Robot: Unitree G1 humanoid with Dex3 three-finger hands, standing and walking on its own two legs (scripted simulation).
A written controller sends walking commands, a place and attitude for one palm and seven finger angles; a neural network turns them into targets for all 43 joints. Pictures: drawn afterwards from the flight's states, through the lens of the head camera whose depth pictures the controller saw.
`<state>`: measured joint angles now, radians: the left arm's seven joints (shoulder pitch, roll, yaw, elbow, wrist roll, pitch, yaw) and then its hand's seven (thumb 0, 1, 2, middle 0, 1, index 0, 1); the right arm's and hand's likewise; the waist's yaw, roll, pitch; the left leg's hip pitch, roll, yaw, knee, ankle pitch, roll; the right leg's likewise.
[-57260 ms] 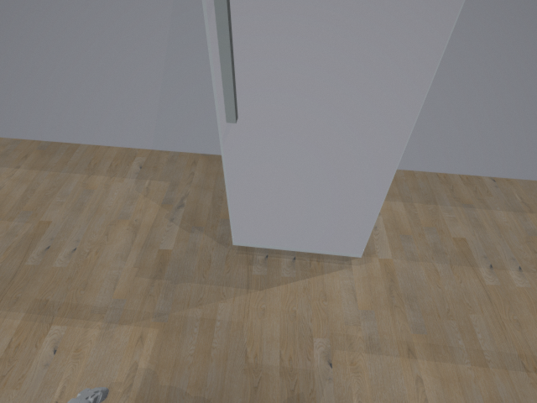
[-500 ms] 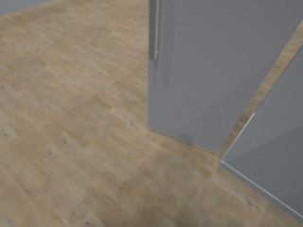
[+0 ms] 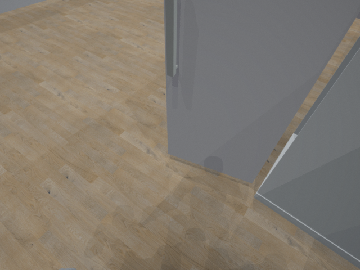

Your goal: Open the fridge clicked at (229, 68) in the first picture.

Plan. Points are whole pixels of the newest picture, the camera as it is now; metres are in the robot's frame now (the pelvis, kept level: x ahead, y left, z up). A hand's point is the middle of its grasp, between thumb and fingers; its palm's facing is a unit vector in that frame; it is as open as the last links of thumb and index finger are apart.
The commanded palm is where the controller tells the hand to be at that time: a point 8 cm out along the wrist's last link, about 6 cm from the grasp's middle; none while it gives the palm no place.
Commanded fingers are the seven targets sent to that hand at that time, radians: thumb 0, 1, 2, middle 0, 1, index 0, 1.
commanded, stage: look to check the result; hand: left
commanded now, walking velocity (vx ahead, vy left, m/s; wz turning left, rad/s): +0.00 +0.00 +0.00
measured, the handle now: (173, 22) +0.81 +0.05 +0.15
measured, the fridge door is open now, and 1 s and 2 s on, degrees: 107 107 107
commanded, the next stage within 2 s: stand and wait in 0.46 s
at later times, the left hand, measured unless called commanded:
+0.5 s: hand out of the picture +0.09 +0.24 -0.16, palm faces -0.07 -0.93 -0.35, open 7.4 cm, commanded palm none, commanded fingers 0.00 0.90 0.90 -0.20 -0.30 -0.20 -0.30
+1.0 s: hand out of the picture +0.08 +0.24 -0.16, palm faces -0.08 -0.94 -0.34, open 7.4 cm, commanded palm none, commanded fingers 0.00 0.90 0.90 -0.20 -0.30 -0.20 -0.30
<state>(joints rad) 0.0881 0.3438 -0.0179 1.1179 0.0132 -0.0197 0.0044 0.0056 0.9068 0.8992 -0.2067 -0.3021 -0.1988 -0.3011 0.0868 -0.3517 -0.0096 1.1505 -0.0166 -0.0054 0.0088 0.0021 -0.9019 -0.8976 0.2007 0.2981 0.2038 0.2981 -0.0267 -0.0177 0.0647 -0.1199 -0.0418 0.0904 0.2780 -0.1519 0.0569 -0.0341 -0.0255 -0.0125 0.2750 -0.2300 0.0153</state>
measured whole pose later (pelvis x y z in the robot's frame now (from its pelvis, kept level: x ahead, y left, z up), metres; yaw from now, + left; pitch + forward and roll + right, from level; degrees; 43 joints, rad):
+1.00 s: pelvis +0.00 -0.01 +0.00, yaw -1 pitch -1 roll +0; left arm 0.11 0.36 -0.02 1.13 0.01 -0.02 0.01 0.01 0.91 0.90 -0.21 -0.30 -0.20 -0.30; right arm 0.10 -0.34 -0.01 1.16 -0.01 0.00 0.01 0.00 -0.90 -0.90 0.20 0.30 0.20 0.30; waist -0.02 -0.01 0.06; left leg -0.10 -0.02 0.10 0.26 -0.15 0.04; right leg -0.01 -0.01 0.00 0.24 -0.22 0.00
